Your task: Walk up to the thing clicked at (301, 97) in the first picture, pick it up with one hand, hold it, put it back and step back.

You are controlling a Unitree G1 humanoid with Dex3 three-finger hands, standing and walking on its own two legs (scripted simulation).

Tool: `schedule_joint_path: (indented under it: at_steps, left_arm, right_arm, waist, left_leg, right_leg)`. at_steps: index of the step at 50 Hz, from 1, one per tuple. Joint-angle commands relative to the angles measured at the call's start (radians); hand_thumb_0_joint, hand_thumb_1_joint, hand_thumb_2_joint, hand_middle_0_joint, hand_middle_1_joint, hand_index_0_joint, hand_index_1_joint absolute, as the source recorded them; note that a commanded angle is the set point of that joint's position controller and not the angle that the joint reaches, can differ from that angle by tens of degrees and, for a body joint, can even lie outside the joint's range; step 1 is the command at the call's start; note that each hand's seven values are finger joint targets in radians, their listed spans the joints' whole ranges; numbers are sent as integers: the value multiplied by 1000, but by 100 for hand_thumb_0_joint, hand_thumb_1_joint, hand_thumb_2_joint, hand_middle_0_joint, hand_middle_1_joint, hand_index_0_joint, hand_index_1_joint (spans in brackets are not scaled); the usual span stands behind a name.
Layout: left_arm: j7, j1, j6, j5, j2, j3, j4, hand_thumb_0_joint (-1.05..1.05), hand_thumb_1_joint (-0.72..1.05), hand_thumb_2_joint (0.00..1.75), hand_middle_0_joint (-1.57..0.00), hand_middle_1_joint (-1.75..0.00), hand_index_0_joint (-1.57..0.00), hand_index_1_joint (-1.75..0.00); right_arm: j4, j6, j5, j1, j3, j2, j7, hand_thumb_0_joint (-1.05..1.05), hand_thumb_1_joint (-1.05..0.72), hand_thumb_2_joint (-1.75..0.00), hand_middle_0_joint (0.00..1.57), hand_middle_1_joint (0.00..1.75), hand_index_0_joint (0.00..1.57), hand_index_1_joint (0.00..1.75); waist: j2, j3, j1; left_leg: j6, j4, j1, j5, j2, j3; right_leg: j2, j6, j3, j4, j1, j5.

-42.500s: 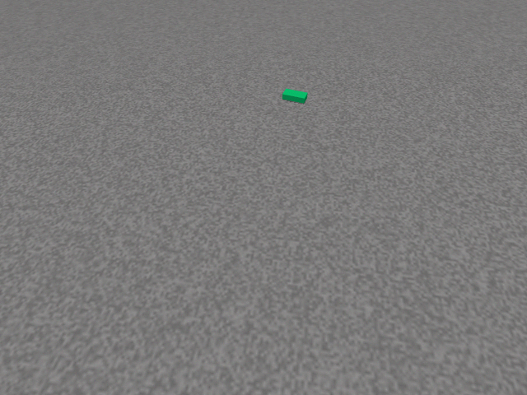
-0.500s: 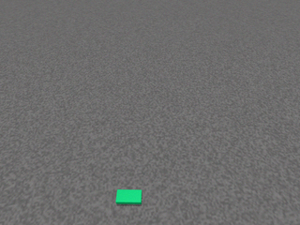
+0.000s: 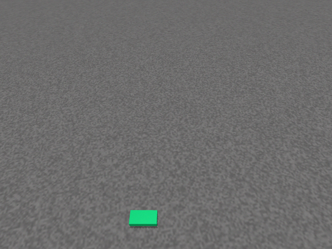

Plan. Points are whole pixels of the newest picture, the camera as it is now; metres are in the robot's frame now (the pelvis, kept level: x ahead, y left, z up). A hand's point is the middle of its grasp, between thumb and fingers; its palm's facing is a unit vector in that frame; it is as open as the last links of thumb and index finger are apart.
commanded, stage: stand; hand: left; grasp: from above
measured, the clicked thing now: (143, 218) +0.44 +0.17 -0.76
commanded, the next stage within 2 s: step back in 1.40 s
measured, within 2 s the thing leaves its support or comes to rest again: neither
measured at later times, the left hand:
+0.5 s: hand out of the picture +0.09 +0.23 -0.16, palm faces +0.01 -0.94 -0.33, open 7.4 cm
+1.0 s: hand out of the picture +0.10 +0.23 -0.15, palm faces +0.00 -0.94 -0.34, open 7.4 cm
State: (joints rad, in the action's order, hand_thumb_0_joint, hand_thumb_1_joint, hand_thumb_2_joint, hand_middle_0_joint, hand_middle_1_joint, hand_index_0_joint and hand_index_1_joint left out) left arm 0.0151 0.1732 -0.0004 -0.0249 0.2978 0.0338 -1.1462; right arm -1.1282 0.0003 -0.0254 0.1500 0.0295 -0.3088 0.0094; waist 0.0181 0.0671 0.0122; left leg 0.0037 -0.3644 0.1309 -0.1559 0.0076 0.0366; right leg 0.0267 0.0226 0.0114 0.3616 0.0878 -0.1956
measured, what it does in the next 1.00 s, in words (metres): stands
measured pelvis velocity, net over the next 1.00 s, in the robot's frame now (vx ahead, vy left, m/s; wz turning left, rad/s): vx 0.02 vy -0.01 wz -0.01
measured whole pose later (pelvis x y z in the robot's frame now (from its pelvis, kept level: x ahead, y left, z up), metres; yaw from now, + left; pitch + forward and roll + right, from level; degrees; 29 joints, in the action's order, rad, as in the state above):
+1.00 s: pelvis +0.02 -0.01 +0.00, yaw -1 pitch -3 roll +0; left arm 0.00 0.11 0.01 -0.01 0.33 0.02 -1.13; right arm -1.14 0.01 -0.02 0.11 0.01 -0.33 0.00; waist 0.01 0.06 0.00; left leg 0.03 -0.32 0.11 -0.16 -0.02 0.03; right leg 0.00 0.00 0.01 0.31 0.07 -0.19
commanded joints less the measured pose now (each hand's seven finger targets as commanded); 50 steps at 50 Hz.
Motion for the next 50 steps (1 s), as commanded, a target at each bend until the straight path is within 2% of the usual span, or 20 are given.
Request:
schedule_joint_path:
  at_steps: [1,9,12,13,15,17,18,21,23,25,28,30,31,33,34,40,42,47,49,50]
  left_arm:
    - [16,-37,20,-2,197,31,59,0,90,90,-20,-30,-20,-30]
    - [15,-51,26,3,202,32,60,0,90,90,-20,-30,-20,-30]
    - [15,-59,29,7,207,35,65,0,90,90,-20,-30,-20,-30]
    - [14,-53,30,7,202,33,60,0,90,90,-20,-30,-20,-30]
    - [15,-62,29,6,205,34,63,0,90,90,-20,-30,-20,-30]
    - [15,-67,28,7,205,33,60,0,90,90,-20,-30,-20,-30]
    - [14,-68,29,6,207,33,64,0,90,90,-20,-30,-20,-30]
    - [13,-82,28,7,214,36,67,0,90,90,-20,-30,-20,-30]
    - [11,-87,28,7,221,37,66,0,90,90,-20,-30,-20,-30]
    - [10,-85,27,5,215,34,65,0,90,90,-20,-30,-20,-30]
    - [8,-91,29,5,214,32,69,0,90,90,-20,-30,-20,-30]
    - [8,-94,32,7,222,33,74,0,90,90,-20,-30,-20,-30]
    - [8,-105,32,10,226,35,73,0,90,90,-20,-30,-20,-30]
    - [8,-93,32,10,223,32,72,0,90,90,-20,-30,-20,-30]
    - [8,-93,32,11,222,31,70,0,90,90,-20,-30,-20,-30]
    - [7,-107,31,10,230,29,78,0,90,90,-20,-30,-20,-30]
    - [6,-102,30,11,232,28,74,0,90,90,-20,-30,-20,-30]
    - [7,-94,32,10,232,24,75,0,90,90,-20,-30,-20,-30]
    - [7,-101,31,11,236,24,75,0,90,90,-20,-30,-20,-30]
    - [6,-97,31,11,239,25,77,0,90,90,-20,-30,-20,-30]
  right_arm:
    - [57,19,6,-41,31,-185,12,0,-90,-90,20,30,20,30]
    - [52,20,6,-55,27,-193,13,0,-90,-90,20,30,20,30]
    - [49,24,8,-49,25,-195,14,0,-90,-90,20,30,20,30]
    - [48,25,8,-50,22,-198,14,0,-90,-90,20,30,20,30]
    - [46,23,8,-50,24,-199,15,0,-90,-90,20,30,20,30]
    - [44,19,7,-56,22,-195,14,0,-90,-90,20,30,20,30]
    - [46,20,7,-58,23,-203,14,0,-90,-90,20,30,20,30]
    - [47,22,8,-61,21,-198,13,0,-90,-90,20,30,20,30]
    - [43,20,8,-57,21,-204,13,0,-90,-90,20,30,20,30]
    - [43,21,9,-68,21,-206,11,0,-90,-90,20,30,20,30]
    - [47,25,10,-79,22,-213,11,0,-90,-90,20,30,20,30]
    - [48,26,10,-78,21,-212,11,0,-90,-90,20,30,20,30]
    - [44,27,10,-63,19,-212,11,0,-90,-90,20,30,20,30]
    - [47,27,8,-76,20,-213,11,0,-90,-90,20,30,20,30]
    - [44,26,11,-76,20,-218,11,0,-90,-90,20,30,20,30]
    - [43,27,9,-71,18,-221,11,0,-90,-90,20,30,20,30]
    - [40,26,9,-72,17,-222,11,0,-90,-90,20,30,20,30]
    - [42,26,11,-85,19,-226,9,0,-90,-90,20,30,20,30]
    - [38,23,10,-75,16,-219,7,0,-90,-90,20,30,20,30]
    - [42,25,10,-81,19,-227,8,0,-90,-90,20,30,20,30]
  waist:
    - [-35,4,-8]
    - [-33,-34,-6]
    - [-20,-80,-8]
    - [-21,-71,-7]
    - [-27,-62,-9]
    - [-35,-35,-8]
    - [-25,-62,-10]
    - [-21,-51,-12]
    - [-17,-41,-15]
    - [-10,-34,-9]
    - [-1,-51,-8]
    - [-15,-85,-10]
    - [-17,-81,-18]
    - [-18,-90,-10]
    - [-17,-81,-12]
    - [-17,-91,-16]
    - [-12,-80,-14]
    - [-19,-87,-11]
    - [-26,-51,-14]
    - [-10,-75,-13]
  left_leg:
    - [-28,85,9,-42,-99,104]
    - [-29,66,-18,56,-107,87]
    - [-27,53,-42,145,-111,77]
    - [-28,54,-40,152,-113,79]
    - [-26,59,-37,148,-113,76]
    - [-25,67,-20,99,-112,77]
    - [-26,57,-40,124,-114,73]
    - [-21,68,-22,110,-114,74]
    - [-21,79,-17,59,-115,77]
    - [-20,80,-10,61,-117,82]
    - [-21,78,-24,84,-122,81]
    - [-21,67,-48,151,-124,74]
    - [-20,72,-43,147,-125,74]
    - [-22,64,-52,185,-124,70]
    - [-21,69,-52,158,-124,72]
    - [-18,74,-50,166,-128,67]
    - [-19,81,-41,136,-128,71]
    - [-20,73,-56,171,-128,69]
    - [-16,91,-20,102,-123,72]
    - [-21,82,-51,121,-127,68]
  right_leg:
    - [84,-30,-80,-94,71,-59]
    - [92,-32,-87,-101,32,29]
    - [99,-32,-88,-85,-12,149]
    - [95,-28,-84,-87,-8,154]
    - [96,-28,-82,-91,-6,151]
    - [92,-28,-82,-105,11,85]
    - [97,-29,-85,-104,1,126]
    - [96,-31,-85,-104,-3,106]
    - [93,-31,-89,-112,13,50]
    - [90,-31,-85,-116,15,33]
    - [90,-34,-85,-109,6,59]
    - [97,-34,-85,-100,-11,151]
    - [97,-33,-88,-97,-16,144]
    - [98,-32,-81,-91,-20,196]
    - [95,-30,-83,-99,-8,164]
    - [98,-36,-84,-94,-17,160]
    - [96,-34,-86,-101,-12,124]
    - [98,-36,-80,-94,-14,176]
    - [93,-35,-81,-108,3,93]
    - [97,-37,-87,-103,3,113]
